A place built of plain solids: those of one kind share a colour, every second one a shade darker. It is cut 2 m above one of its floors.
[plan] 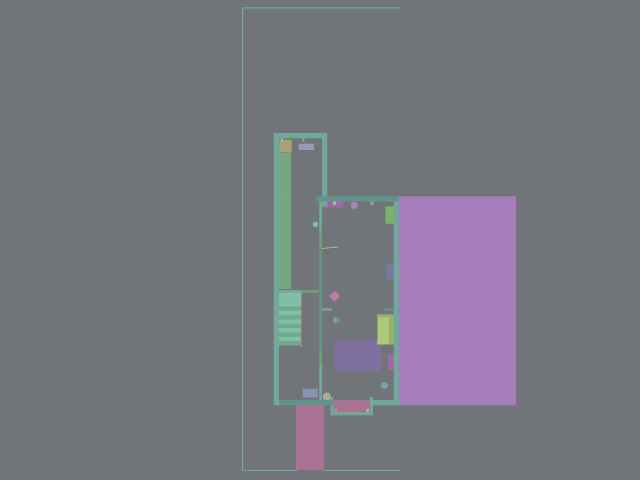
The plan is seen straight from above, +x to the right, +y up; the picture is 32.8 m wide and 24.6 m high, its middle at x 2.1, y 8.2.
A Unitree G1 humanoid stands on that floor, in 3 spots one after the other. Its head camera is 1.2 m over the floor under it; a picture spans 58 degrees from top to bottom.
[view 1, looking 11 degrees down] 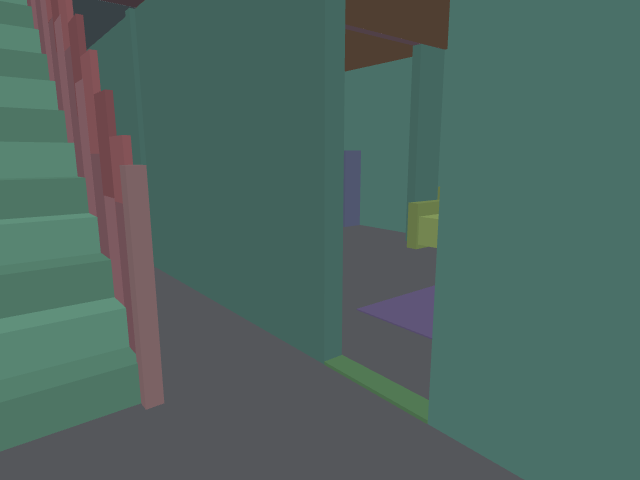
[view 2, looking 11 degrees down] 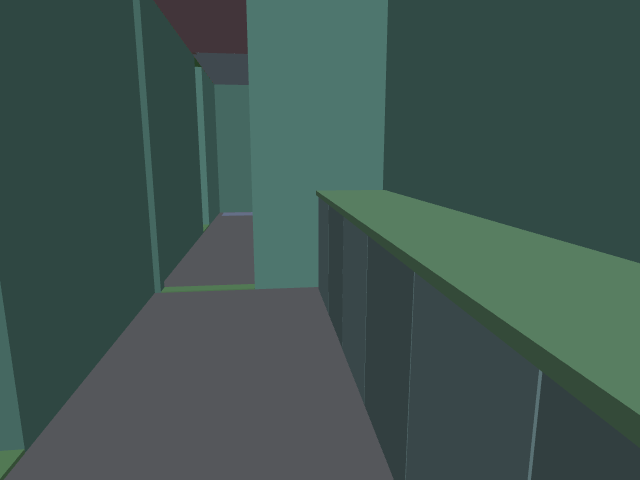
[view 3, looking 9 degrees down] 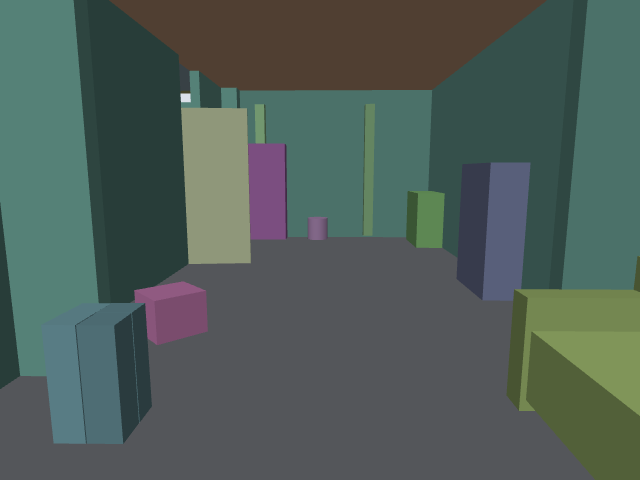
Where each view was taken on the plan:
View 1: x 0.56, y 0.73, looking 51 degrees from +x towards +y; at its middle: wall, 2.43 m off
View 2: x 1.05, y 9.48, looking -97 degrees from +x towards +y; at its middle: kitchen_unit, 3.78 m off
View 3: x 4.04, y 2.17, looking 91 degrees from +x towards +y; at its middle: plant_pot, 7.73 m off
